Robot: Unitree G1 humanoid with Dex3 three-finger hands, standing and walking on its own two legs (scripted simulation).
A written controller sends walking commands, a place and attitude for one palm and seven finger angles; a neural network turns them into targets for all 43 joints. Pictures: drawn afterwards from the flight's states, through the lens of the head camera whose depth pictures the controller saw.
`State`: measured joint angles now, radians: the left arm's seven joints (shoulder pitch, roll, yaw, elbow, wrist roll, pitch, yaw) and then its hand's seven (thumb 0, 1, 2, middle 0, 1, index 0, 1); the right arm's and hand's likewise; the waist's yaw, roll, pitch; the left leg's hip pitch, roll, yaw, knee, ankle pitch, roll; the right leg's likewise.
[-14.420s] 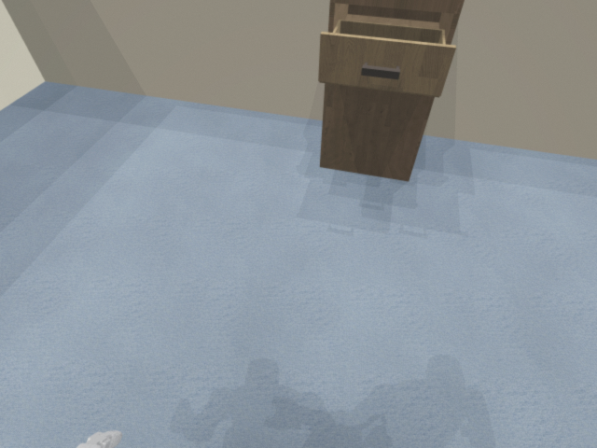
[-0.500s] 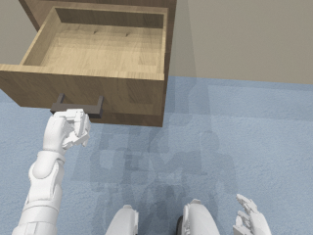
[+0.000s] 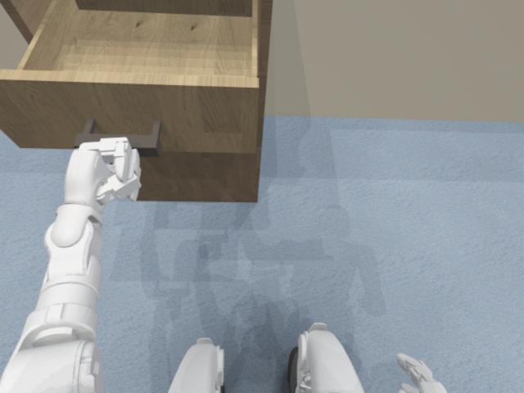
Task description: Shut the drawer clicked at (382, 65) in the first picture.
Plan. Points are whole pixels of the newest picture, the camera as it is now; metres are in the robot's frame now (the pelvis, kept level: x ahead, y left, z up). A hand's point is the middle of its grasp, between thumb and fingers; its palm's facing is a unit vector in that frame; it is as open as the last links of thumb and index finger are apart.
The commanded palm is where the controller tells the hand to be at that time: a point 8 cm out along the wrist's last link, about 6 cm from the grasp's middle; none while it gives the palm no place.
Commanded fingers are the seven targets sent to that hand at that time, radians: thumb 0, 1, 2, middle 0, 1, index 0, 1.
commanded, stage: push the drawer shut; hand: left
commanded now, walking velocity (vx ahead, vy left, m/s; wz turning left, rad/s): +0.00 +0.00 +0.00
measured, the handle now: (121, 135) +0.49 +0.22 +0.04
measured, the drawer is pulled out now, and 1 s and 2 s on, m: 0.21 0.09 0.00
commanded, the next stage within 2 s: pull the fist back off the drawer in 1.94 s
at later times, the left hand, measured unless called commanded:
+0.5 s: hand (139, 144) +0.48 +0.19 +0.04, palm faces -0.03 -1.00 -0.05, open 3.0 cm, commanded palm +0.47 +0.24 +0.04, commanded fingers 0.00 0.90 0.90 -1.40 -1.60 -1.40 -1.60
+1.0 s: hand (148, 109) +0.55 +0.19 +0.04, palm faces -0.03 -1.00 -0.05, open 3.1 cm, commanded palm +0.54 +0.23 +0.04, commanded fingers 0.00 0.90 0.90 -1.40 -1.60 -1.40 -1.60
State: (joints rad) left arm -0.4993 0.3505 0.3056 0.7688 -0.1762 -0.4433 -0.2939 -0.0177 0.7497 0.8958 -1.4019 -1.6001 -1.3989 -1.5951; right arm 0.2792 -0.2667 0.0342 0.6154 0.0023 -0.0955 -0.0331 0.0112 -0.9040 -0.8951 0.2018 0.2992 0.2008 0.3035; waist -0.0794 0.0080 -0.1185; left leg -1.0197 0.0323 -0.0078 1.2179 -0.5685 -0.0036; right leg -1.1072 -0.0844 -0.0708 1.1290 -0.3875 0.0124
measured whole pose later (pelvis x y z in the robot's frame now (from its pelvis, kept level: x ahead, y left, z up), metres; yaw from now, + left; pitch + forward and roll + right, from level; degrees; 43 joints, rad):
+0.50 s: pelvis +0.00 +0.00 -0.01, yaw +0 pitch +24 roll -2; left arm -0.77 0.45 0.38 1.04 -0.12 -0.47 -0.31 0.00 0.73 0.89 -1.40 -1.60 -1.40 -1.60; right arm 0.29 -0.27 0.04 0.62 -0.02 -0.05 -0.02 0.01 -0.90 -0.89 0.20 0.30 0.20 0.30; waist -0.13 0.01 -0.11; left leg -1.10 0.04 -0.02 1.25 -0.57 0.00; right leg -1.18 -0.08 -0.08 1.15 -0.38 0.01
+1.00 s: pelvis +0.00 +0.00 -0.02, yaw -2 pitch +28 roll -3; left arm -1.01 0.61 0.45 1.19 -0.04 -0.41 -0.29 0.01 0.76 0.91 -1.40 -1.60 -1.40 -1.60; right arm 0.34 -0.28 0.07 0.61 -0.04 0.01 0.00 0.01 -0.90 -0.89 0.20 0.30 0.20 0.30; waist -0.22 0.03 -0.09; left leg -1.21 0.06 -0.03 1.29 -0.58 0.00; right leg -1.28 -0.06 -0.09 1.16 -0.37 0.01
